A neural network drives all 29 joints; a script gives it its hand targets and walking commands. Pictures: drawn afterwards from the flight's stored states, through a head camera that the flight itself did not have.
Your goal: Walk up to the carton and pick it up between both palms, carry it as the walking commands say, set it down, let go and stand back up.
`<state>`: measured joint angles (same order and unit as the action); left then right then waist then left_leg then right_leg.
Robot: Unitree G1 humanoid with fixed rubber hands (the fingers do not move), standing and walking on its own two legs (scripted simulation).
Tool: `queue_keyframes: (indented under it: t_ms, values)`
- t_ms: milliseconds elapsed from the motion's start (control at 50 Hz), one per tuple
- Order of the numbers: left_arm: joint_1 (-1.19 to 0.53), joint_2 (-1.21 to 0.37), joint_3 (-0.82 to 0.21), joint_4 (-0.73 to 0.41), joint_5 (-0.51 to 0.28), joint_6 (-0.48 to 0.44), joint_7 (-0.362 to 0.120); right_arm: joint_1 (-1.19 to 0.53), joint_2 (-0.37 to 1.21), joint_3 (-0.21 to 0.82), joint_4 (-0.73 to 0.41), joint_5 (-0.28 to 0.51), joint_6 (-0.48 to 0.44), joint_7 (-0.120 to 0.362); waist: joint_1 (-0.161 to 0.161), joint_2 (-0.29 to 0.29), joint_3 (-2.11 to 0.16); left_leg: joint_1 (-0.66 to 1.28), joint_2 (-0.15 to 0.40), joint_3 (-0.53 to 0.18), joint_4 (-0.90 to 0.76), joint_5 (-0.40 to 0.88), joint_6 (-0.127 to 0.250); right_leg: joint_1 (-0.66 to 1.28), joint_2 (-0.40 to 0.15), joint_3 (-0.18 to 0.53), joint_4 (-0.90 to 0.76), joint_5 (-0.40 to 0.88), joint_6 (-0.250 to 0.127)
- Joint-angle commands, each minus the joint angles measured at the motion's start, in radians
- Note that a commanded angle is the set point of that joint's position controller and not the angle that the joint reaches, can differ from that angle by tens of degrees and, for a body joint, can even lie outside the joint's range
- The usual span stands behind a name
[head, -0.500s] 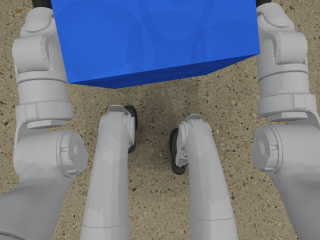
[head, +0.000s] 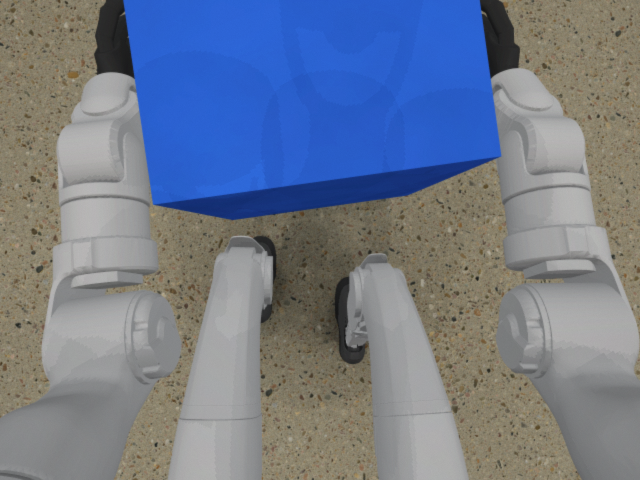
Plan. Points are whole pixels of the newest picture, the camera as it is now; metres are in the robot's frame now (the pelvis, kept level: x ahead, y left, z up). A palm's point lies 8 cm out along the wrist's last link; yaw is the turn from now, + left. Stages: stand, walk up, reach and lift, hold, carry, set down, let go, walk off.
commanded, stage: reach and lift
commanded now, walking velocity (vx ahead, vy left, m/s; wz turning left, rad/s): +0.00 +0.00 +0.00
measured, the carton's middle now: (310, 105) +0.49 +0.03 -0.11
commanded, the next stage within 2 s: none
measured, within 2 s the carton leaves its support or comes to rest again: neither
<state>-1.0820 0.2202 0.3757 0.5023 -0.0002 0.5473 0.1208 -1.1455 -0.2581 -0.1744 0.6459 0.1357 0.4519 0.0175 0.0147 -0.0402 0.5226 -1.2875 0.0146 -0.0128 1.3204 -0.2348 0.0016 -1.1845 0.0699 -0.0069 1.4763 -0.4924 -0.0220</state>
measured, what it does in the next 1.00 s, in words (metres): rises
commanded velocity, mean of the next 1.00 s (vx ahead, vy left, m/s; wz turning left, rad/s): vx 0.00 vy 0.00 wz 0.00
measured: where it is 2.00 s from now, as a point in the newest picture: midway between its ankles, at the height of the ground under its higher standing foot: (305, 315)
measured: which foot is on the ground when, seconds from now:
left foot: down 0.00-1.00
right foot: down 0.00-1.00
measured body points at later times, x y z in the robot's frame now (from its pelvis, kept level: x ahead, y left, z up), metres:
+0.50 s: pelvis +0.00 +0.00 +0.05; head +0.24 +0.03 +0.42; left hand +0.48 +0.22 +0.01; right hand +0.50 -0.15 +0.03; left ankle +0.21 +0.12 -0.57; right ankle +0.12 -0.10 -0.57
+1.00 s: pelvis +0.03 +0.01 +0.12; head +0.23 +0.04 +0.51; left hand +0.45 +0.23 +0.07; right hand +0.49 -0.14 +0.09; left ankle +0.21 +0.12 -0.57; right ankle +0.12 -0.10 -0.57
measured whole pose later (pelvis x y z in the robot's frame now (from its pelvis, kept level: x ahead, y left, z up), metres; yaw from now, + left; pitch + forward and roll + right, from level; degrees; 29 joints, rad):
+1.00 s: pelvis +0.03 +0.01 +0.12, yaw +0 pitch +0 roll -2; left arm -0.78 0.13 0.37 0.39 0.03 0.54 0.10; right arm -0.88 -0.16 -0.17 0.62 0.09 0.41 0.05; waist 0.01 -0.05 0.52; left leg -0.67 0.01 -0.02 0.76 -0.09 0.00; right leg -0.57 0.07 0.01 0.88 -0.31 -0.02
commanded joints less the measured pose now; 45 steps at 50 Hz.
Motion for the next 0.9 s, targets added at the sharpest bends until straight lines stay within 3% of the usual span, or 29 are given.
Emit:
queue_keyframes:
  t_ms: [0, 40, 60, 80, 100, 120, 140, 180, 220, 300, 340, 360, 380, 400, 420, 440, 500, 540, 560, 580, 600, 620, 660, 680, 760, 780, 800, 820, 880]
  values:
    - [-0.717, -1.014, -0.709, -0.255, -0.239, -0.08, -0.356, -0.617, 1.114, 0.54, -0.375, 0.09, -0.029, 0.218, 0.093, 0.029, -2.415, 0.976, -0.124, 0.011, -0.181, 0.121, 0.004, 0.49, 0.057, 0.097, -0.398, 0.162, 0.026]
    - [-0.712, -1.008, -0.709, -0.244, -0.217, -0.076, -0.367, -0.658, 1.143, 0.567, -0.422, 0.116, -0.034, 0.22, 0.123, 0.045, -2.421, 0.974, -0.123, 0.03, -0.176, 0.137, 0.008, 0.506, 0.054, 0.104, -0.409, 0.174, 0.027]
    - [-0.648, -1.04, -0.689, -0.152, -0.2, -0.071, -0.364, -0.654, 1.09, 0.538, -0.401, 0.085, -0.04, 0.227, 0.086, 0.022, -2.355, 0.967, -0.12, 0.001, -0.192, 0.098, 0.004, 0.44, 0.047, 0.088, -0.406, 0.145, 0.022]
    - [-0.657, -0.996, -0.682, -0.23, -0.201, -0.084, -0.366, -0.627, 1.115, 0.57, -0.412, 0.106, -0.041, 0.229, 0.135, 0.025, -2.38, 1.007, -0.128, 0.017, -0.201, 0.147, 0.012, 0.496, 0.054, 0.103, -0.424, 0.173, 0.028]
    - [-0.678, -1.026, -0.71, -0.235, -0.214, -0.073, -0.365, -0.619, 1.115, 0.552, -0.398, 0.094, -0.032, 0.231, 0.091, 0.033, -2.418, 1.031, -0.121, 0.003, -0.223, 0.115, 0.008, 0.524, 0.056, 0.1, -0.443, 0.162, 0.021]
    - [-0.714, -1.009, -0.731, -0.309, -0.221, -0.08, -0.358, -0.621, 1.107, 0.582, -0.415, 0.112, -0.035, 0.232, 0.114, 0.039, -2.493, 1.055, -0.122, 0.004, -0.202, 0.149, -0.01, 0.526, 0.058, 0.103, -0.417, 0.193, 0.022]
    - [-0.65, -1.05, -0.747, -0.236, -0.228, -0.067, -0.353, -0.655, 1.056, 0.566, -0.427, 0.094, -0.048, 0.233, 0.074, 0.051, -2.408, 1.085, -0.114, -0.025, -0.226, 0.13, -0.014, 0.435, 0.053, 0.082, -0.417, 0.175, 0.016]
    - [-0.652, -1.045, -0.756, -0.311, -0.224, -0.056, -0.357, -0.647, 1.064, 0.564, -0.456, 0.109, -0.043, 0.237, 0.089, 0.1, -2.45, 1.122, -0.108, -0.004, -0.255, 0.134, -0.013, 0.513, 0.058, 0.088, -0.456, 0.172, 0.007]
    - [-0.711, -1.038, -0.736, -0.295, -0.228, -0.065, -0.357, -0.676, 1.077, 0.56, -0.454, 0.107, -0.044, 0.247, 0.084, 0.052, -2.389, 1.13, -0.108, -0.018, -0.27, 0.089, -0.008, 0.494, 0.047, 0.098, -0.482, 0.142, 0.016]
    - [-0.702, -1.064, -0.749, -0.253, -0.221, -0.047, -0.36, -0.571, 1.1, 0.506, -0.344, 0.08, -0.022, 0.254, 0.044, 0.081, -2.329, 1.165, -0.103, -0.043, -0.335, 0.006, -0.008, 0.529, 0.041, 0.094, -0.529, 0.099, 0.009]
    - [-0.759, -1.023, -0.704, -0.255, -0.212, -0.045, -0.366, -0.665, 1.108, 0.511, -0.366, 0.092, -0.023, 0.252, 0.093, 0.041, -2.295, 1.134, -0.098, -0.043, -0.378, -0.091, 0.002, 0.579, 0.032, 0.112, -0.564, 0.016, 0.019]
    - [-0.769, -1.049, -0.733, -0.283, -0.222, -0.045, -0.371, -0.615, 1.114, 0.484, -0.37, 0.072, -0.024, 0.249, 0.056, 0.073, -2.29, 1.141, -0.1, -0.032, -0.379, -0.024, -0.002, 0.622, 0.026, 0.118, -0.589, 0.08, 0.007]
    - [-0.799, -1.019, -0.679, -0.228, -0.188, -0.05, -0.37, -0.65, 1.107, 0.466, -0.309, 0.049, -0.02, 0.252, 0.099, 0.036, -2.221, 1.07, -0.092, -0.021, -0.382, -0.087, 0.008, 0.56, 0.024, 0.127, -0.584, -0.015, 0.014]
    - [-0.781, -1.087, -0.702, -0.2, -0.21, -0.045, -0.373, -0.663, 1.101, 0.456, -0.329, 0.053, -0.029, 0.266, 0.047, 0.053, -2.205, 1.134, -0.097, -0.045, -0.406, -0.101, -0.002, 0.536, 0.024, 0.111, -0.585, 0.0, 0.013]
    - [-0.683, -1.083, -0.674, -0.187, -0.164, -0.044, -0.373, -0.636, 1.12, 0.469, -0.33, 0.062, -0.027, 0.277, 0.112, 0.074, -2.223, 1.167, -0.093, -0.027, -0.43, -0.053, 0.0, 0.572, 0.034, 0.104, -0.614, 0.031, 0.016]
    - [-0.732, -1.089, -0.67, -0.164, -0.173, -0.041, -0.382, -0.697, 1.107, 0.472, -0.345, 0.057, -0.031, 0.282, 0.078, 0.034, -2.179, 1.122, -0.095, -0.042, -0.421, -0.132, 0.009, 0.531, 0.025, 0.107, -0.616, -0.032, 0.02]
    - [-0.728, -1.099, -0.66, -0.159, -0.168, -0.045, -0.396, -0.667, 1.137, 0.461, -0.317, 0.051, -0.026, 0.292, 0.091, 0.07, -2.108, 1.155, -0.098, -0.015, -0.466, -0.059, 0.005, 0.595, 0.014, 0.105, -0.675, 0.013, 0.018]
    - [-0.745, -1.098, -0.67, -0.201, -0.154, -0.053, -0.398, -0.679, 1.17, 0.482, -0.339, 0.06, -0.03, 0.303, 0.121, 0.044, -2.24, 1.221, -0.102, -0.012, -0.475, -0.003, 0.016, 0.645, 0.024, 0.119, -0.682, 0.057, 0.021]
    - [-0.742, -1.1, -0.667, -0.203, -0.161, -0.051, -0.403, -0.686, 1.145, 0.493, -0.381, 0.049, -0.032, 0.3, 0.095, 0.044, -2.199, 1.192, -0.11, -0.005, -0.465, -0.024, 0.013, 0.678, 0.019, 0.129, -0.699, 0.04, 0.023]
    - [-0.665, -1.078, -0.672, -0.204, -0.16, -0.052, -0.407, -0.611, 1.207, 0.529, -0.358, 0.07, -0.024, 0.301, 0.128, -0.007, -2.231, 1.236, -0.105, -0.003, -0.492, 0.019, 0.025, 0.725, 0.02, 0.129, -0.714, 0.088, 0.035]
    - [-0.673, -1.098, -0.692, -0.22, -0.15, -0.047, -0.406, -0.578, 1.189, 0.51, -0.329, 0.045, -0.021, 0.3, 0.097, -0.003, -2.276, 1.272, -0.101, -0.029, -0.49, 0.068, 0.021, 0.716, 0.019, 0.143, -0.716, 0.128, 0.023]
    - [-0.604, -1.092, -0.646, -0.184, -0.127, -0.046, -0.412, -0.567, 1.196, 0.513, -0.368, 0.043, -0.018, 0.302, 0.133, -0.003, -2.245, 1.252, -0.107, -0.004, -0.489, 0.103, 0.028, 0.756, 0.02, 0.137, -0.727, 0.162, 0.03]
    - [-0.574, -1.143, -0.663, -0.132, -0.127, -0.04, -0.418, -0.555, 1.176, 0.48, -0.325, 0.022, -0.024, 0.304, 0.077, 0.037, -2.158, 1.259, -0.102, -0.006, -0.51, 0.076, 0.015, 0.719, 0.015, 0.13, -0.75, 0.132, 0.018]
    - [-0.582, -1.085, -0.65, -0.16, -0.126, -0.057, -0.426, -0.587, 1.189, 0.511, -0.362, 0.041, -0.034, 0.304, 0.125, 0.023, -2.155, 1.25, -0.097, 0.004, -0.52, 0.062, 0.021, 0.711, 0.013, 0.139, -0.754, 0.121, 0.032]
    - [-0.446, -1.144, -0.678, -0.182, -0.121, -0.061, -0.448, -0.491, 1.246, 0.558, -0.441, 0.045, -0.046, 0.303, 0.143, 0.05, -2.197, 1.343, -0.119, 0.012, -0.547, 0.27, 0.018, 0.839, 0.008, 0.159, -0.814, 0.339, 0.032]
    - [-0.383, -1.113, -0.655, -0.165, -0.095, -0.071, -0.451, -0.458, 1.24, 0.586, -0.431, 0.036, -0.048, 0.302, 0.174, -0.01, -2.199, 1.33, -0.111, 0.005, -0.551, 0.316, 0.02, 0.87, 0.001, 0.166, -0.817, 0.409, 0.04]
    - [-0.422, -1.138, -0.734, -0.264, -0.143, -0.078, -0.445, -0.462, 1.253, 0.605, -0.492, 0.056, -0.058, 0.299, 0.097, 0.009, -2.262, 1.422, -0.117, -0.012, -0.559, 0.342, 0.021, 0.88, 0.019, 0.144, -0.821, 0.409, 0.037]
    - [-0.425, -1.091, -0.717, -0.295, -0.141, -0.083, -0.449, -0.471, 1.257, 0.63, -0.508, 0.081, -0.063, 0.294, 0.162, 0.011, -2.259, 1.405, -0.116, -0.001, -0.543, 0.38, 0.023, 0.886, 0.008, 0.175, -0.811, 0.46, 0.038]
    - [-0.494, -1.086, -0.769, -0.358, -0.175, -0.096, -0.433, -0.439, 1.215, 0.598, -0.486, 0.052, -0.076, 0.287, 0.076, 0.038, -2.197, 1.456, -0.101, -0.029, -0.573, 0.348, 0.004, 0.846, 0.018, 0.161, -0.829, 0.399, 0.02]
